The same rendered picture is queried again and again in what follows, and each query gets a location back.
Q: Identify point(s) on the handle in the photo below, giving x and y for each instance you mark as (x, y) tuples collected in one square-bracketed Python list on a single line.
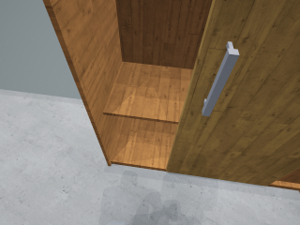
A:
[(222, 77)]

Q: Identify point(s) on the wardrobe door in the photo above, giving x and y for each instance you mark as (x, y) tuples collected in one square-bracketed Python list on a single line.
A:
[(252, 136), (293, 177)]

